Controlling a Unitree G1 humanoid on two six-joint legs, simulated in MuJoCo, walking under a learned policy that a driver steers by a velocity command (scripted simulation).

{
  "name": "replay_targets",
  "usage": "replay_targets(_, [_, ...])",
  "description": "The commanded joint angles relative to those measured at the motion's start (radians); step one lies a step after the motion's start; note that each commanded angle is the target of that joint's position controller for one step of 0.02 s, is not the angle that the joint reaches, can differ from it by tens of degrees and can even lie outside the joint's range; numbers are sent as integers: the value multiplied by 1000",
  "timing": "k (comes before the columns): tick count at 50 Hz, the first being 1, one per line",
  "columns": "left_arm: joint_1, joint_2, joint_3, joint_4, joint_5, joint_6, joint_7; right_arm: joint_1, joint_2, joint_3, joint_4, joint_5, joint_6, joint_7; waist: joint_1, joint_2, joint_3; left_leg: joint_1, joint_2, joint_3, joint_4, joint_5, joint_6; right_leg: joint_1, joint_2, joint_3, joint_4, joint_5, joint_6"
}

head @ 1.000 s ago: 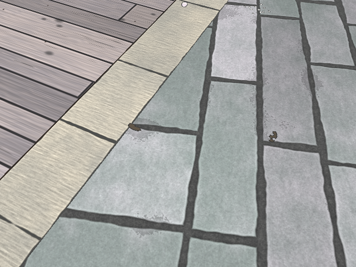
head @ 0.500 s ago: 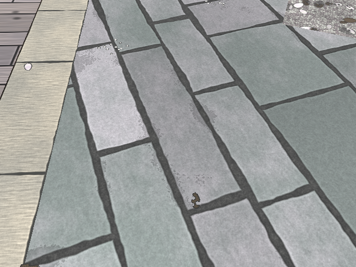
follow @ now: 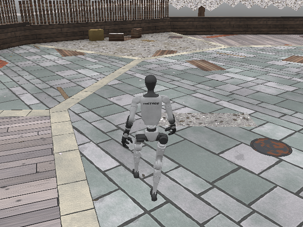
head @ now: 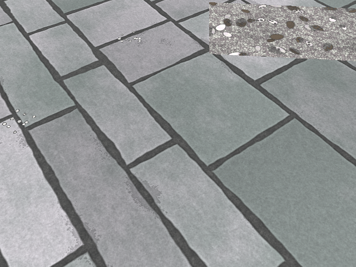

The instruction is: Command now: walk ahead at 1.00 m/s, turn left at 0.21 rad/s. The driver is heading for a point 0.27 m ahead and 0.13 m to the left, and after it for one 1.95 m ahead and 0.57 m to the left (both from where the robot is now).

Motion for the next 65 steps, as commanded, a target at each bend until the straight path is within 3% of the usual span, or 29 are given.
replay_targets(1, [2,130,26,-40,-9,-46,2,-111,-52,-11,-54,25,-12,20,23,-4,90,223,-69,82,-196,247,62,-203,-261,13,-232,613,24])
replay_targets(6, [-6,195,32,-18,34,-26,51,-18,-135,-43,-5,15,-11,21,-57,-118,-42,324,-253,155,-277,83,127,147,-346,-106,6,1386,118])
replay_targets(8, [-101,226,43,-43,66,10,73,337,-202,-77,105,16,2,10,-234,-150,-185,604,-299,138,-264,-56,167,109,-367,-134,469,1528,139])
replay_targets(9, [-187,239,48,-66,59,16,74,543,-246,-105,156,10,9,-3,-364,-92,-222,821,-247,45,-330,-128,227,-86,-298,-164,901,1285,137])
replay_targets(10, [-113,41,0,-120,39,-3,45,487,-323,-127,168,-9,21,-14,-180,255,-214,1178,-19,-350,-237,-150,364,-677,-121,-95,1321,-82,184])
replay_targets(11, [-123,65,-16,-168,24,-27,37,398,-310,-130,129,6,24,-6,-162,209,-339,1224,85,-801,-485,-350,464,-859,-80,60,1431,-182,173])
replay_targets(13, [-228,115,-27,-198,35,-54,27,321,-213,-116,120,15,21,-11,-110,-70,-123,927,58,-697,-639,-413,372,-841,-211,113,1211,6,139])
replay_targets(14, [-243,107,-33,-202,49,-46,25,299,-195,-110,123,14,15,-15,-70,-110,-48,776,12,-612,-655,-335,336,-792,-242,97,1134,7,144])
replay_targets(17, [-238,79,-51,-229,79,18,15,277,-188,-97,123,21,-16,-18,6,-78,36,497,-103,-457,-707,-244,313,-692,-290,56,956,-32,192])
replay_targets(20, [-424,64,-67,-311,56,25,0,283,-209,-107,115,26,-31,-18,-41,-29,98,357,-167,-380,-767,-93,288,-627,-294,-13,661,171,223])
replay_targets(26, [-561,62,-70,-357,28,9,4,358,-242,-130,133,35,-25,-22,-144,47,14,621,-160,-394,-640,318,190,-514,-209,-18,300,399,193])
replay_targets(28, [-462,113,-48,-330,27,3,19,322,-272,-138,122,31,-26,-32,-90,47,-67,673,-158,-404,-492,525,146,-330,-165,-6,235,311,175])
replay_targets(30, [-102,204,0,-243,21,-6,49,224,-308,-144,97,18,-39,-25,114,41,-261,565,-197,-381,-80,504,110,69,-227,45,275,151,144])
replay_targets(31, [136,268,29,-202,48,-7,72,206,-180,-110,73,8,-53,-27,185,-99,-410,428,-239,-291,253,51,121,296,-452,250,284,-204,117])
replay_targets(32, [36,348,47,-206,74,-3,63,364,-63,-70,16,66,-51,-23,24,-475,-544,143,-335,-179,524,-477,78,464,-708,879,61,-364,-17])
replay_targets(33, [-62,252,51,-221,60,8,52,318,-146,-67,60,32,-32,-32,35,-294,-418,5,-234,-153,573,-367,99,354,-646,906,15,-559,-49])
replay_targets(35, [-116,106,19,-184,52,6,36,141,-165,-71,49,-4,-21,-11,42,-44,-157,27,-171,-122,465,-248,85,67,-528,551,10,-250,-16])
replay_targets(39, [-26,61,6,-63,27,-29,20,54,-87,-41,-16,-23,8,19,-27,-104,-32,22,-135,-150,323,-304,69,-95,-456,306,-51,87,7])
replay_targets(42, [-29,94,11,-39,12,-39,15,-87,-99,-25,-93,-31,5,33,-44,-102,40,-15,-128,-122,138,-181,51,-165,-429,162,-142,203,7])
replay_targets(46, [-18,169,26,-19,-7,-35,2,-192,-92,0,-123,-13,-13,60,-47,-80,76,378,-151,42,-189,49,51,-355,-387,69,-270,421,12])
replay_targets(48, [9,220,36,-1,-6,-32,1,-166,-136,-15,-106,-16,-15,39,-67,-70,32,446,-187,52,-242,-8,62,-216,-397,44,-149,771,19])
replay_targets(50, [28,258,42,20,-4,-18,11,98,-189,-47,-24,-33,-22,4,-199,-87,-136,760,-238,49,-293,-113,76,-197,-368,17,251,978,47])
replay_targets(51, [25,230,33,14,-5,-18,13,253,-245,-71,16,-50,-24,-19,-271,-83,-222,1004,-133,-40,-276,-182,81,-382,-320,14,534,758,60])
replay_targets(52, [87,56,-1,-23,-5,-17,13,348,-339,-96,24,-79,-33,-38,-217,178,-371,1213,193,-438,-348,-516,108,-617,-213,2,946,-64,69])
replay_targets(53, [109,84,6,-55,-37,-7,16,345,-347,-101,5,-55,-21,-38,-193,226,-492,1191,319,-828,-554,-644,151,-727,-172,76,1151,-152,56])
replay_targets(54, [4,132,19,-62,-23,4,20,247,-267,-91,14,-37,-19,-37,-160,114,-301,1058,246,-689,-577,-649,150,-810,-240,74,1164,-34,52])
replay_targets(56, [-65,86,9,-52,-5,19,4,159,-164,-71,35,-28,-35,-32,-102,50,-93,813,163,-415,-616,-368,134,-788,-299,58,1068,44,68])
replay_targets(60, [-134,21,8,-80,17,82,-22,174,-104,-61,100,9,-71,-27,-23,62,26,663,125,-139,-724,-133,109,-796,-351,50,1005,55,93])
replay_targets(65, [-336,12,-8,-176,12,82,-61,144,-107,-62,132,7,-91,-33,7,37,87,624,14,202,-794,159,51,-741,-320,-63,695,340,61])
